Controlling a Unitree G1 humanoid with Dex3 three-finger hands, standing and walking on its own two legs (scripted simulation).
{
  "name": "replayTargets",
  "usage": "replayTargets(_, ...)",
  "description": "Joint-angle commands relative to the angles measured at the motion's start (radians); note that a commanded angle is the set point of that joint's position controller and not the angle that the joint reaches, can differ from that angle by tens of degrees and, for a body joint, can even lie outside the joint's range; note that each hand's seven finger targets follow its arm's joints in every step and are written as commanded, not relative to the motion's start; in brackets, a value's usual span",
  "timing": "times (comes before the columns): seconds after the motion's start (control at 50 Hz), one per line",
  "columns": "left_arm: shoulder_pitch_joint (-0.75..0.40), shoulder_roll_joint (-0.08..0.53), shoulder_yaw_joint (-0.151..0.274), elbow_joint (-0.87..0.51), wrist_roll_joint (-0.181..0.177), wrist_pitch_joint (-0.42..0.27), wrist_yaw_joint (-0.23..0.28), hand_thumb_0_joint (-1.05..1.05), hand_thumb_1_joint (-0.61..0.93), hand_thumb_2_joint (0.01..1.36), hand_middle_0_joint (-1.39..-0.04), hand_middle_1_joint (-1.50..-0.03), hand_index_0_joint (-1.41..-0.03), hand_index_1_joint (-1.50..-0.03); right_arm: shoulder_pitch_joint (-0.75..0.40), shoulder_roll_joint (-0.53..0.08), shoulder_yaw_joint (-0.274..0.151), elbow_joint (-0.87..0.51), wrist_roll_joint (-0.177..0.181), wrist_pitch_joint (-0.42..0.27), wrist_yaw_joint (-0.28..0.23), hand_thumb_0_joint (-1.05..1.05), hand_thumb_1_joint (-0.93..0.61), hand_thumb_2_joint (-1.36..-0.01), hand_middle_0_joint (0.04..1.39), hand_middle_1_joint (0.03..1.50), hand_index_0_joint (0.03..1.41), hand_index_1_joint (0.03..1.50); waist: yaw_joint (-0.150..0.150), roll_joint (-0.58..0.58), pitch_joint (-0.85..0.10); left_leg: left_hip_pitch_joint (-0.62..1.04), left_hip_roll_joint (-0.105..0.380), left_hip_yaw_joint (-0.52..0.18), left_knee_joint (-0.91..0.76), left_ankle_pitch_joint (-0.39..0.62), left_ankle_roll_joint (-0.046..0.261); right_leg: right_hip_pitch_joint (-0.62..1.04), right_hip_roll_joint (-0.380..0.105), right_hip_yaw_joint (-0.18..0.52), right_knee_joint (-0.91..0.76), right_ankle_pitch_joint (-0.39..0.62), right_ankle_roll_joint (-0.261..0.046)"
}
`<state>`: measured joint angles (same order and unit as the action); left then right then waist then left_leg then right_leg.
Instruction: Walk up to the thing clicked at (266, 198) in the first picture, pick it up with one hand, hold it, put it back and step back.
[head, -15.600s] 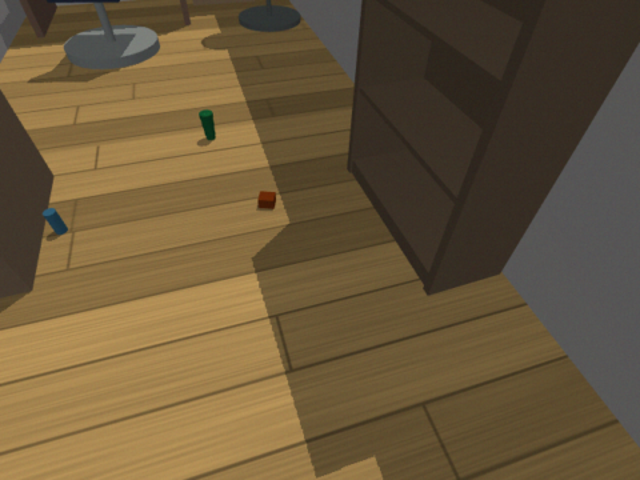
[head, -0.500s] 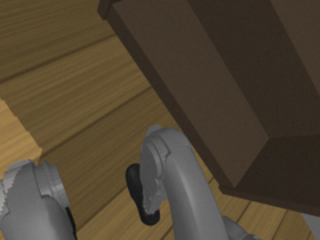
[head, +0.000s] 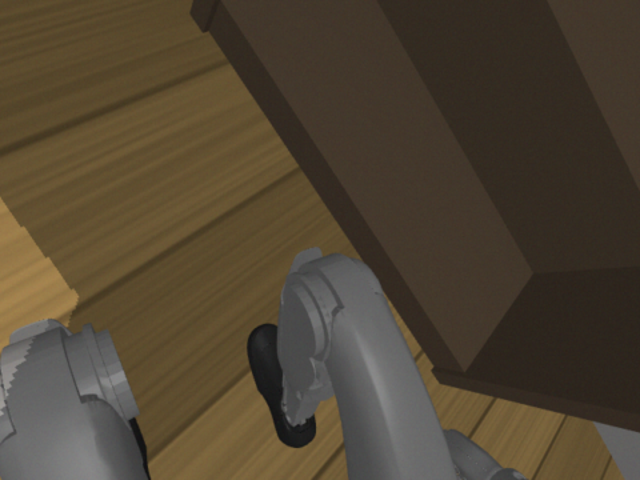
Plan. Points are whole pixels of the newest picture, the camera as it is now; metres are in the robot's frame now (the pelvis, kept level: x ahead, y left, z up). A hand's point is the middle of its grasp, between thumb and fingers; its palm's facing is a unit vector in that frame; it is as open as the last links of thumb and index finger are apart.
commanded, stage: close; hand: left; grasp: from above
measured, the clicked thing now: out of the picture +0.43 +0.31 -0.28
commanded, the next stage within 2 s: settle in 1.22 s
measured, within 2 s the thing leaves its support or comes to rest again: leaves its support in 1.56 s
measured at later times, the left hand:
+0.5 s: hand out of the picture +0.42 +0.31 -0.26, palm faces -0.44 -0.06 -0.89, open 11.0 cm
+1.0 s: hand out of the picture +0.42 +0.31 -0.25, palm faces -0.45 -0.07 -0.89, open 9.4 cm
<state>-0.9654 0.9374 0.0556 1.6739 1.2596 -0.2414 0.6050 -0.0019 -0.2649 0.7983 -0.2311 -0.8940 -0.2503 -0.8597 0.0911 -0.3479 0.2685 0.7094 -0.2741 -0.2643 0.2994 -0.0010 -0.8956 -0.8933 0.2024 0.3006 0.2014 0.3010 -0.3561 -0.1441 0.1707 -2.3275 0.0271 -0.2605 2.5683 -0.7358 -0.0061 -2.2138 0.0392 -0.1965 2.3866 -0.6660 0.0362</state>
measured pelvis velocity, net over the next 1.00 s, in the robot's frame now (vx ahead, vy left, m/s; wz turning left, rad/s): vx -0.01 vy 0.00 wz -0.01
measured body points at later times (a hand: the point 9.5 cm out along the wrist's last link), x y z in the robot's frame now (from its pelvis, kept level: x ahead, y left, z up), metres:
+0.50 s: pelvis +0.00 +0.00 +0.00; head +0.27 +0.14 +0.34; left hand +0.44 +0.31 -0.21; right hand +0.07 -0.26 -0.05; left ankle +0.06 +0.13 -0.27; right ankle +0.11 -0.11 -0.27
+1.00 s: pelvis -0.01 +0.00 +0.00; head +0.26 +0.13 +0.34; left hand +0.43 +0.31 -0.20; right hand +0.06 -0.24 -0.06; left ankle +0.06 +0.13 -0.27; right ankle +0.11 -0.11 -0.27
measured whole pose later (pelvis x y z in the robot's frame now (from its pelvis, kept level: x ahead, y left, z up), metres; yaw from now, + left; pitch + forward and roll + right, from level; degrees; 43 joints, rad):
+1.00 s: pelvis -0.01 +0.00 +0.00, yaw -1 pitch +25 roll -14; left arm -0.95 0.95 0.02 1.68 1.31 -0.29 0.68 0.00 0.19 0.39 -0.64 -0.52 -0.66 -0.50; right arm 0.07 -0.33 0.30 0.69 -0.30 -0.26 0.27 0.00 -0.89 -0.89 0.20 0.30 0.20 0.30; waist -0.35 -0.14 0.18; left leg -2.32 0.04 -0.26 2.57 -0.72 0.00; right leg -2.21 0.05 -0.20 2.37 -0.63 0.05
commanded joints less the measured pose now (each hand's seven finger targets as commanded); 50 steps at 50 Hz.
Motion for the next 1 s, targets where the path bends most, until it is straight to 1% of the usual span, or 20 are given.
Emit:
replayTargets(0.0, -0.215, 0.145, -0.022, -0.098, 0.011, -0.064, 0.031, 0.000, -0.203, 0.754, -0.268, -0.831, -0.286, -0.810, 0.146, -0.299, -0.077, 0.006, 0.001, 0.014, -0.020, 0.000, -0.888, -0.897, 0.200, 0.300, 0.200, 0.300, -0.053, 0.505, -0.652, 0.461, 0.020, 0.108, -0.256, 0.249, 0.011, 0.389, 0.064, -0.078, -0.209, 0.287, -0.054)
replayTargets(0.02, -0.245, 0.170, -0.009, -0.130, 0.014, -0.075, 0.046, 0.000, -0.179, 0.741, -0.280, -0.818, -0.301, -0.796, 0.153, -0.309, -0.079, 0.010, 0.003, 0.017, -0.024, 0.000, -0.886, -0.896, 0.200, 0.300, 0.200, 0.300, -0.046, 0.523, -0.646, 0.456, 0.017, 0.108, -0.258, 0.246, 0.011, 0.370, 0.058, -0.081, -0.215, 0.276, -0.055)
replayTargets(0.08, -0.181, 0.110, -0.044, -0.045, 0.037, -0.081, 0.072, 0.000, -0.115, 0.739, -0.331, -0.789, -0.348, -0.770, 0.160, -0.304, -0.067, 0.004, -0.011, 0.015, -0.020, 0.000, -0.884, -0.895, 0.200, 0.300, 0.200, 0.300, -0.065, 0.457, -0.595, 0.437, 0.021, 0.102, -0.259, 0.237, 0.014, 0.350, 0.068, -0.089, -0.214, 0.273, -0.051)
replayTargets(0.14, -0.200, 0.129, -0.045, -0.049, 0.043, -0.077, 0.114, 0.000, -0.066, 0.674, -0.352, -0.772, -0.380, -0.741, 0.152, -0.328, -0.085, 0.014, -0.015, 0.006, -0.026, 0.000, -0.885, -0.895, 0.200, 0.300, 0.200, 0.300, -0.062, 0.439, -0.561, 0.421, 0.019, 0.095, -0.276, 0.171, 0.014, 0.304, 0.066, -0.090, -0.227, 0.201, -0.053)
replayTargets(0.24, -0.193, 0.148, -0.041, -0.055, 0.073, -0.038, 0.177, 0.000, -0.016, 0.618, -0.407, -0.689, -0.429, -0.665, 0.134, -0.330, -0.087, 0.007, -0.024, -0.008, -0.022, 0.000, -0.884, -0.895, 0.200, 0.300, 0.200, 0.300, -0.058, 0.467, -0.590, 0.465, 0.030, 0.083, -0.299, 0.169, 0.003, 0.304, 0.068, -0.085, -0.218, 0.195, -0.054)
replayTargets(0.26, -0.210, 0.155, -0.028, -0.077, 0.065, -0.029, 0.195, 0.000, -0.024, 0.647, -0.411, -0.682, -0.426, -0.665, 0.129, -0.333, -0.088, 0.008, -0.021, -0.010, -0.024, 0.000, -0.884, -0.895, 0.200, 0.300, 0.200, 0.300, -0.052, 0.471, -0.608, 0.475, 0.033, 0.080, -0.306, 0.172, 0.001, 0.315, 0.069, -0.083, -0.221, 0.202, -0.055)
replayTargets(0.3, -0.206, 0.116, -0.053, -0.068, 0.056, 0.000, 0.209, 0.000, -0.006, 0.608, -0.415, -0.666, -0.435, -0.643, 0.120, -0.319, -0.087, 0.016, -0.022, -0.022, -0.017, 0.000, -0.885, -0.895, 0.200, 0.300, 0.200, 0.300, -0.055, 0.488, -0.595, 0.467, 0.029, 0.092, -0.294, 0.187, -0.003, 0.310, 0.064, -0.077, -0.216, 0.219, -0.052)
replayTargets(0.38, -0.256, 0.133, -0.058, -0.070, 0.010, 0.049, 0.168, 0.000, 0.011, 0.574, -0.437, -0.639, -0.457, -0.616, 0.126, -0.334, -0.100, 0.017, -0.004, -0.036, -0.012, 0.000, -0.888, -0.896, 0.200, 0.300, 0.200, 0.300, -0.076, 0.509, -0.566, 0.438, 0.030, 0.094, -0.293, 0.146, 0.002, 0.291, 0.059, -0.066, -0.227, 0.197, -0.054)
replayTargets(0.44, -0.259, 0.182, -0.001, -0.052, -0.008, 0.059, 0.127, 0.000, 0.056, 0.562, -0.490, -0.598, -0.504, -0.582, 0.164, -0.332, -0.087, 0.007, 0.007, -0.045, -0.004, 0.000, -0.889, -0.897, 0.200, 0.300, 0.200, 0.300, -0.067, 0.494, -0.601, 0.444, 0.029, 0.091, -0.270, 0.216, 0.009, 0.321, 0.052, -0.070, -0.217, 0.258, -0.050)
replayTargets(0.52, -0.249, 0.185, 0.022, -0.045, -0.027, 0.035, 0.069, 0.000, 0.091, 0.527, -0.506, -0.612, -0.530, -0.586, 0.174, -0.327, -0.080, 0.013, 0.006, -0.049, 0.001, 0.000, -0.894, -0.899, 0.199, 0.300, 0.199, 0.300, -0.064, 0.550, -0.631, 0.505, 0.027, 0.080, -0.277, 0.265, -0.001, 0.341, 0.047, -0.083, -0.185, 0.284, -0.055)
replayTargets(0.56, -0.256, 0.214, 0.023, -0.071, -0.012, 0.019, 0.053, 0.000, 0.094, 0.505, -0.503, -0.591, -0.527, -0.565, 0.165, -0.332, -0.080, 0.000, 0.008, -0.036, -0.003, 0.000, -0.891, -0.898, 0.199, 0.300, 0.199, 0.300, -0.058, 0.537, -0.656, 0.513, 0.027, 0.071, -0.284, 0.277, -0.001, 0.353, 0.050, -0.090, -0.187, 0.289, -0.056)
replayTargets(0.58, -0.240, 0.192, 0.004, -0.047, -0.001, 0.015, 0.038, 0.000, 0.113, 0.497, -0.521, -0.588, -0.546, -0.561, 0.157, -0.324, -0.075, -0.010, 0.012, -0.030, -0.003, 0.000, -0.893, -0.899, 0.199, 0.300, 0.199, 0.300, -0.064, 0.508, -0.629, 0.487, 0.025, 0.075, -0.273, 0.264, 0.004, 0.349, 0.047, -0.088, -0.184, 0.288, -0.053)
replayTargets(0.64, -0.216, 0.198, 0.017, -0.037, 0.002, -0.019, 0.029, 0.000, 0.174, 0.512, -0.563, -0.587, -0.587, -0.560, 0.157, -0.327, -0.079, -0.008, 0.007, -0.010, -0.013, 0.000, -0.890, -0.898, 0.199, 0.300, 0.199, 0.300, -0.049, 0.513, -0.604, 0.462, 0.021, 0.079, -0.290, 0.237, 0.002, 0.338, 0.051, -0.088, -0.195, 0.256, -0.060)
replayTargets(0.68, -0.212, 0.186, -0.001, -0.051, 0.013, -0.043, 0.022, 0.000, 0.199, 0.485, -0.577, -0.577, -0.605, -0.547, 0.151, -0.322, -0.071, -0.016, 0.001, 0.000, -0.015, 0.000, -0.889, -0.898, 0.200, 0.300, 0.199, 0.300, -0.055, 0.502, -0.582, 0.449, 0.019, 0.089, -0.281, 0.222, 0.005, 0.340, 0.053, -0.089, -0.199, 0.243, -0.059)
replayTargets(0.72, -0.192, 0.193, -0.004, -0.052, 0.024, -0.056, 0.029, 0.000, 0.241, 0.478, -0.600, -0.580, -0.632, -0.546, 0.148, -0.317, -0.067, -0.026, 0.000, 0.010, -0.022, 0.000, -0.888, -0.897, 0.200, 0.300, 0.199, 0.300, -0.048, 0.483, -0.596, 0.440, 0.019, 0.100, -0.275, 0.215, 0.011, 0.360, 0.062, -0.083, -0.212, 0.240, -0.056)
replayTargets(0.78, -0.202, 0.192, -0.007, -0.065, 0.027, -0.073, 0.054, 0.000, 0.302, 0.460, -0.647, -0.551, -0.679, -0.517, 0.152, -0.322, -0.067, -0.016, -0.008, 0.013, -0.031, 0.000, -0.888, -0.897, 0.200, 0.300, 0.199, 0.300, -0.055, 0.483, -0.611, 0.448, 0.020, 0.095, -0.279, 0.213, 0.013, 0.358, 0.065, -0.086, -0.220, 0.236, -0.055)
replayTargets(0.8, -0.202, 0.164, -0.029, -0.062, 0.028, -0.077, 0.057, 0.000, 0.306, 0.435, -0.651, -0.531, -0.683, -0.496, 0.148, -0.318, -0.061, -0.021, -0.011, 0.007, -0.029, 0.000, -0.888, -0.897, 0.200, 0.300, 0.199, 0.300, -0.062, 0.467, -0.595, 0.445, 0.020, 0.091, -0.264, 0.210, 0.014, 0.336, 0.060, -0.092, -0.211, 0.236, -0.051)
replayTargets(0.82, -0.201, 0.174, -0.020, -0.067, 0.028, -0.080, 0.072, 0.000, 0.316, 0.425, -0.653, -0.529, -0.687, -0.491, 0.156, -0.323, -0.060, -0.015, -0.017, 0.009, -0.032, 0.000, -0.888, -0.896, 0.200, 0.300, 0.200, 0.300, -0.065, 0.459, -0.608, 0.446, 0.023, 0.090, -0.274, 0.212, 0.015, 0.356, 0.066, -0.094, -0.225, 0.236, -0.050)
replayTargets(0.9, -0.207, 0.182, -0.033, -0.074, 0.044, -0.064, 0.104, 0.000, 0.390, 0.424, -0.727, -0.484, -0.754, -0.454, 0.152, -0.334, -0.075, 0.000, -0.020, 0.004, -0.040, 0.000, -0.889, -0.897, 0.200, 0.300, 0.200, 0.300, -0.059, 0.478, -0.584, 0.455, 0.026, 0.087, -0.285, 0.176, 0.008, 0.318, 0.064, -0.088, -0.222, 0.204, -0.053)
replayTargets(0.98, -0.222, 0.180, -0.039, -0.091, 0.038, -0.036, 0.121, 0.000, 0.431, 0.430, -0.776, -0.438, -0.793, -0.419, 0.146, -0.331, -0.080, 0.001, -0.015, -0.003, -0.045, 0.000, -0.888, -0.897, 0.200, 0.300, 0.200, 0.300, -0.057, 0.471, -0.588, 0.436, 0.028, 0.089, -0.294, 0.151, 0.009, 0.327, 0.068, -0.074, -0.241, 0.183, -0.054)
